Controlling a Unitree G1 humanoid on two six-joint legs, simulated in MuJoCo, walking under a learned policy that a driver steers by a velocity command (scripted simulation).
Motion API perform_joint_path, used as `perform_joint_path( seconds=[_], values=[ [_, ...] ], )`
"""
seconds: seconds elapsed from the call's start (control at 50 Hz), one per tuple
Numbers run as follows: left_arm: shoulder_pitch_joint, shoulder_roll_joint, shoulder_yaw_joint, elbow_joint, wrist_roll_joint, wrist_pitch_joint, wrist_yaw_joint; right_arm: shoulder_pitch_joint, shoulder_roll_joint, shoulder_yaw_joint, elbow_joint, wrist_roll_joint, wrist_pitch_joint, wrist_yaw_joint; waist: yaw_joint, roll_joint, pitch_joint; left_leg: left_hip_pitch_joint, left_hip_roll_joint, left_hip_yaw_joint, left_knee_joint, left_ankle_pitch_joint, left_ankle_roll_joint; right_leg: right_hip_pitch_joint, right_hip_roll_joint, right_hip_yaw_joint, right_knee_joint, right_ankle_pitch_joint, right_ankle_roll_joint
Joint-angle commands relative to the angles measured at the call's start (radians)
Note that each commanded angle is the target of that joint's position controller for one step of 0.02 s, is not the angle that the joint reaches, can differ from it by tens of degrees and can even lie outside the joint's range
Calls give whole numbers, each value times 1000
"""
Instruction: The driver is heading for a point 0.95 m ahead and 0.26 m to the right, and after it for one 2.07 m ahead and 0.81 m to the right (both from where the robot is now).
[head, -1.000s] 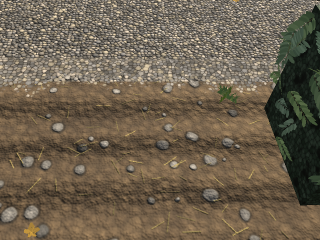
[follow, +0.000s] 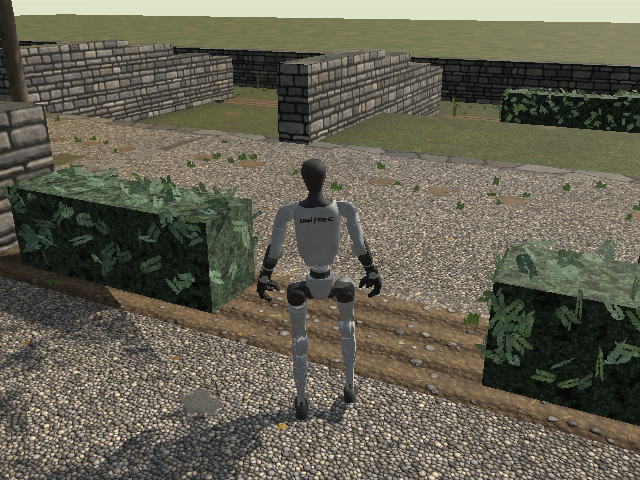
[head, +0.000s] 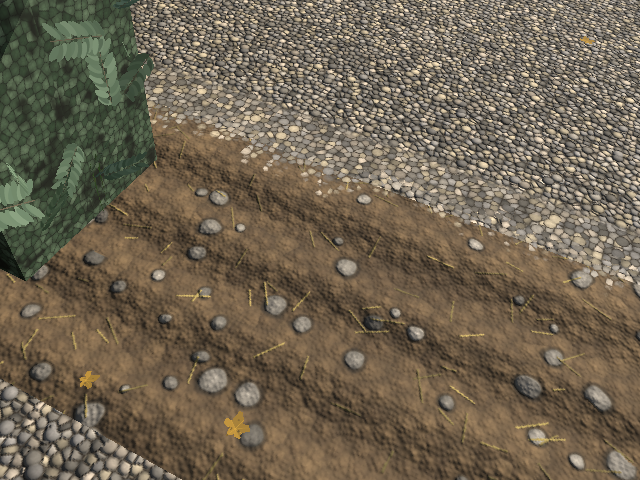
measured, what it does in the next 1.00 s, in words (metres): walks ahead: right foot, then left foot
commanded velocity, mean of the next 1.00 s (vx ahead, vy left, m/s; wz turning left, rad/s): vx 0.36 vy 0.00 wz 0.01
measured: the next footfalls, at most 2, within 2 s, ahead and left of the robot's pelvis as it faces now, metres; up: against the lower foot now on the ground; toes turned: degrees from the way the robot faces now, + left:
right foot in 0.36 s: +0.35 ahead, -0.13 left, +0.00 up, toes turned -2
left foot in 0.84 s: +0.63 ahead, +0.09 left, +0.00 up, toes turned +0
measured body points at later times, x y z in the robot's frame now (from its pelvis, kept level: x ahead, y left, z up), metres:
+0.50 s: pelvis +0.25 -0.05 -0.01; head +0.29 -0.05 +0.44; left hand +0.38 +0.22 -0.12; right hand +0.31 -0.33 -0.14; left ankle +0.14 +0.10 -0.65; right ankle +0.31 -0.13 -0.74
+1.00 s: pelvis +0.48 +0.00 -0.01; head +0.52 +0.01 +0.43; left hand +0.56 +0.28 -0.15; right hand +0.64 -0.26 -0.11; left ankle +0.59 +0.09 -0.74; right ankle +0.42 -0.15 -0.68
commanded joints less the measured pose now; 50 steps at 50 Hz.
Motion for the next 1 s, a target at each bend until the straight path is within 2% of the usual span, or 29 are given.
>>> perform_joint_path(
  seconds=[0.02, 0.14, 0.24, 0.28, 0.3, 0.32, 0.34, 0.36, 0.38, 0.4, 0.42, 0.44, 0.46, 0.48, 0.52, 0.56, 0.62, 0.68, 0.76, 0.8, 0.82, 0.84, 0.86, 0.88, 0.9, 0.92, 0.94, 0.96, 1.0],
  values=[
    [-118, 90, 23, -83, 7, -37, -5, 12, -161, -44, -51, -8, -34, -12, -33, 167, 93, 154, 246, -278, -281, 67, 151, -333, -48, 46, 3, 171, 9],
    [-226, 29, -4, -124, 9, -38, -12, 69, -179, -52, -10, -3, -37, -20, -65, 140, 100, 108, 208, -123, -298, 239, 141, -260, -9, 14, -289, 380, 58],
    [-323, 27, -17, -175, 3, -53, -38, 128, -195, -59, 41, 11, -32, -23, -78, 132, 145, 154, 258, -106, -282, 298, 139, -223, 19, 7, -447, 394, 12],
    [-306, 45, -13, -179, 4, -59, -45, 125, -203, -64, 54, 16, -25, -27, -53, 141, 126, 208, 278, -101, -234, 411, 122, -185, 32, 4, -482, 345, -20],
    [-273, 62, -7, -174, 5, -59, -42, 117, -213, -66, 56, 13, -21, -29, -30, 157, 93, 229, 277, -93, -182, 570, 111, -125, 55, -11, -485, 312, -37],
    [-209, 87, 6, -161, 8, -57, -35, 111, -225, -69, 58, 10, -16, -31, 5, 180, 31, 245, 269, -82, -92, 784, 99, -24, 90, -39, -475, 275, -58],
    [-65, 123, 27, -123, 7, -53, -24, 100, -221, -65, 60, 7, -6, -34, 84, 175, -68, 215, 229, -45, 87, 941, 74, 173, 124, -68, -490, 284, -91],
    [104, 165, 43, -86, 9, -47, -10, 112, -199, -52, 54, -3, -4, -38, 155, 150, -195, 39, 195, -33, 323, 819, 41, 480, 43, 16, -445, 294, -136],
    [231, 269, 68, -65, 30, -42, -3, 247, -65, -14, 29, -6, -20, -23, 104, -118, -381, -376, 26, -19, 769, 242, -38, 894, -256, 519, -480, 75, -315],
    [238, 183, 44, -52, 17, -47, -8, 203, -95, -14, 46, 12, -46, -21, 129, -168, -448, -493, -56, -170, 917, -271, -35, 907, -315, 813, -687, -75, -335],
    [149, 142, 29, -58, 11, -47, -4, 83, -173, -38, 12, 47, -60, -13, 119, -125, -242, -603, 12, -162, 975, -235, -22, 762, -284, 670, -725, -135, -277],
    [75, 114, 21, -71, 13, -44, 1, 17, -178, -34, -8, 49, -69, -12, 89, -48, -129, -599, 72, -119, 928, -147, -7, 599, -250, 536, -746, -84, -245],
    [23, 87, 12, -77, 20, -44, 2, -21, -169, -35, -10, 30, -70, -14, 56, 5, -49, -568, 114, -92, 859, -79, -9, 449, -211, 436, -773, 13, -230],
    [-9, 63, 5, -83, 35, -50, 0, -4, -161, -40, -1, 18, -62, -16, 17, -15, -23, -502, 148, -97, 810, -25, -8, 351, -172, 362, -801, 91, -217],
    [-29, 59, 6, -79, 34, -61, -1, 48, -119, -34, 23, 14, -39, -17, -20, -38, -18, -433, 165, -87, 771, 9, -24, 258, -144, 288, -856, 159, -234],
    [-20, 73, 9, -62, 25, -73, 0, 17, -104, -29, 12, 5, -24, -22, -28, -33, 20, -462, 178, -73, 701, 49, -50, 208, -138, 221, -894, 220, -246],
    [8, 92, 12, -45, 24, -70, 13, -94, -97, -24, -21, -7, -33, -22, -3, -5, 61, -522, 179, -56, 508, 218, -79, 229, -110, 138, -903, 368, -232],
    [58, 108, 11, -27, 23, -55, 24, -205, -55, -9, -41, -10, -56, -5, 43, 6, 50, -411, 110, 8, 261, 400, -82, 238, -57, 29, -846, 608, -185],
    [105, 122, 12, 4, 12, -23, 33, -247, -84, -20, -58, -4, -65, 18, 52, -24, 8, -375, 71, -21, 128, 424, -49, 389, -110, 64, -745, 622, -154],
    [80, 128, 15, 9, 11, -9, 39, -190, -120, -34, -43, -13, -66, 22, 6, -36, -24, -308, 56, -30, 88, 374, -18, 435, -125, 86, -651, 640, -125],
    [58, 119, 13, 7, 11, -4, 41, -103, -140, -46, -13, -21, -68, 19, -43, -22, -63, -195, 36, -13, 45, 411, 2, 427, -93, 73, -543, 684, -101],
    [93, 88, 2, 3, 25, -4, 41, -35, -197, -61, 3, -31, -71, 12, -58, 54, -142, -29, 98, -49, 49, 741, 30, 376, -23, 36, -375, 586, -54],
    [227, 10, -27, 2, 49, -13, 35, 1, -248, -62, -6, -57, -63, 5, -8, 242, -292, 307, 333, -297, 146, 1104, 175, 116, 68, 17, -81, 132, 9],
    [299, -15, -40, 42, 24, -8, 28, 17, -161, -40, 0, -44, -49, 6, -16, 320, -422, 388, 444, -458, 119, 1106, 284, 17, 120, 99, 117, -353, 45],
    [248, 80, -16, 42, -3, 4, 26, -2, -130, -31, -4, -22, -37, 13, -42, 214, -381, 295, 404, -421, 72, 877, 258, -15, 87, 167, 181, -368, 45],
    [160, 95, -7, 17, -15, 21, 33, -76, -127, -30, -11, -15, -29, 13, -31, 156, -262, 189, 369, -353, 25, 675, 217, -71, 56, 140, 193, -328, 49],
    [112, 84, -4, 8, -8, 42, 45, -145, -110, -22, -12, -18, -27, 11, -14, 116, -169, 58, 338, -294, -29, 525, 189, -77, 26, 128, 146, -281, 58],
    [101, 81, 2, 3, 0, 67, 58, -203, -104, -20, -12, -27, -27, 7, 15, 139, -123, -63, 315, -245, -78, 395, 169, -20, -3, 127, 89, -221, 67],
    [134, 69, 7, 4, 8, 96, 75, -257, -137, -36, -5, -39, -20, -4, 43, 199, -82, -200, 275, -157, -139, 301, 171, 69, 16, 67, 42, -146, 89]
  ],
)
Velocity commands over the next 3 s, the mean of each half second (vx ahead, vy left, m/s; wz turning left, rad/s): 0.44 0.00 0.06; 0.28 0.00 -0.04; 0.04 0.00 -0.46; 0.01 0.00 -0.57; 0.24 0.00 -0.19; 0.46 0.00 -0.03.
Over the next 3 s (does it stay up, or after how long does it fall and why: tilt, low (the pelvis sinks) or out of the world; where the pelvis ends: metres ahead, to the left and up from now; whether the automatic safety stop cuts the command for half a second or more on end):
stays up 0.83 -0.26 0.00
